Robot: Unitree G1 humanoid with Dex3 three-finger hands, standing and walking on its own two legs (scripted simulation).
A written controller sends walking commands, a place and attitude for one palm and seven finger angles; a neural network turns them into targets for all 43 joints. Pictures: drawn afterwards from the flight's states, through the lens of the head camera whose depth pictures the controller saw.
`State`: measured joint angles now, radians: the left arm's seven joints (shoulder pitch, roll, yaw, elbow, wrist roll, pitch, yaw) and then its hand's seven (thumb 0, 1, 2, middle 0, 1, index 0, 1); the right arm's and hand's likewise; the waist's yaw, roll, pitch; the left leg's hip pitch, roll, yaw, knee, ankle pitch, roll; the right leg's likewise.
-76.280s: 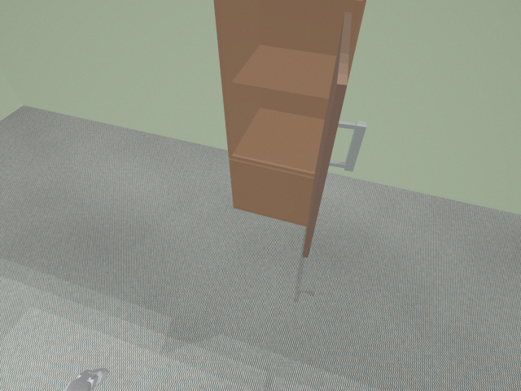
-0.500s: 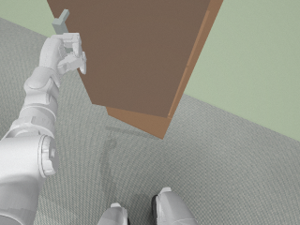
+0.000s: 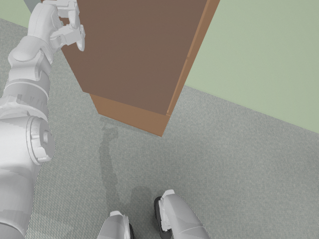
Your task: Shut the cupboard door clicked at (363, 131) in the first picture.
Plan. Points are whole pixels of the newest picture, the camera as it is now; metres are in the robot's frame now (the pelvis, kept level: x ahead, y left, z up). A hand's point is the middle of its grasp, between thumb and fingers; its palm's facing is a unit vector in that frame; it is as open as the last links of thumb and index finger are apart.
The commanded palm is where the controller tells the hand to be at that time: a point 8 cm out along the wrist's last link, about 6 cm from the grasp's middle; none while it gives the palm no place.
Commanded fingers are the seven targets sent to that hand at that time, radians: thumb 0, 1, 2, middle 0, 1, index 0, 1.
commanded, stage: push the door shut along its arc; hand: left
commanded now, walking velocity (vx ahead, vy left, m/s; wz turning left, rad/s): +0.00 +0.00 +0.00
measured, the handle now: (45, 10) +0.63 +0.15 +0.10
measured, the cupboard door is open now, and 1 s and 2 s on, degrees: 4 0 0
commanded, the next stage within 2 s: pull the fist back off the door in 0.52 s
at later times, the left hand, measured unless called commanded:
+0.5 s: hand (86, 21) +0.59 +0.07 +0.10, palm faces -0.41 -0.91 +0.00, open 3.3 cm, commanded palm +0.61 +0.09 +0.10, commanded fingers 0.00 0.90 0.90 -1.30 -1.50 -1.30 -1.50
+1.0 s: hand (107, 24) +0.58 +0.02 +0.10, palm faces -0.02 -1.00 -0.08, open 3.2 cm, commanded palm +0.56 +0.08 +0.10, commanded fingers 0.00 0.90 0.90 -1.30 -1.50 -1.30 -1.50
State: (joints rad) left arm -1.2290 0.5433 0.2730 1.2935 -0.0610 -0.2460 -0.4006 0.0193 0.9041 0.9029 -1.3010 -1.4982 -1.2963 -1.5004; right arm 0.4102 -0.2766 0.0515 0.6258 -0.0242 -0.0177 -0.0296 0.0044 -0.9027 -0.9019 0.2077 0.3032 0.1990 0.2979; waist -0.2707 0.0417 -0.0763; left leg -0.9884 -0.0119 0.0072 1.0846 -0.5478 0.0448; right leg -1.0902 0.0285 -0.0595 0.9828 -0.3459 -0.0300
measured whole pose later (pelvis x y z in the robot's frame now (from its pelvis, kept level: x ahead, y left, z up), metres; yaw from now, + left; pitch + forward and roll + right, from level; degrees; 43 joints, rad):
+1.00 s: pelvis -0.01 -0.01 -0.01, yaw +1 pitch +28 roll -2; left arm -1.37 0.40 0.28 1.42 0.10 -0.29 0.15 0.03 0.92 0.94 -1.30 -1.50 -1.30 -1.50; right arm 0.46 -0.23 0.05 0.65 -0.10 -0.03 0.10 0.00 -0.90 -0.90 0.21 0.30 0.20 0.30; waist -0.32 0.07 -0.10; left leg -1.07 -0.01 -0.02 1.11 -0.53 0.03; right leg -1.16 0.02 -0.08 1.00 -0.33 -0.04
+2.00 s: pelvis +0.01 -0.01 +0.05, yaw +0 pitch +11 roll +0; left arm -0.48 0.19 0.15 0.66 -0.14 -0.30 -0.03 0.02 0.90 0.90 -1.30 -1.50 -1.30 -1.50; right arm 0.39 -0.24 0.00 0.60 0.02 0.01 -0.01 0.01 -0.90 -0.90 0.21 0.30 0.20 0.30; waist -0.06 0.04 -0.10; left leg -0.50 -0.01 0.02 0.76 -0.44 0.02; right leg -0.63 0.04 -0.04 0.72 -0.28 -0.04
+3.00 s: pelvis +0.01 +0.00 +0.08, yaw +2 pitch -5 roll -1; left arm 0.44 0.33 0.35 -0.34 -0.05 -0.12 0.13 0.02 0.90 0.90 -0.26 -0.36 -0.26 -0.36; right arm 0.22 -0.24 0.00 0.65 0.00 -0.11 -0.08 0.01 -0.90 -0.90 0.21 0.30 0.20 0.30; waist 0.07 0.09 0.01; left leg -0.03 -0.04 -0.01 0.42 -0.30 0.04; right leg -0.16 0.01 -0.05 0.41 -0.17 -0.02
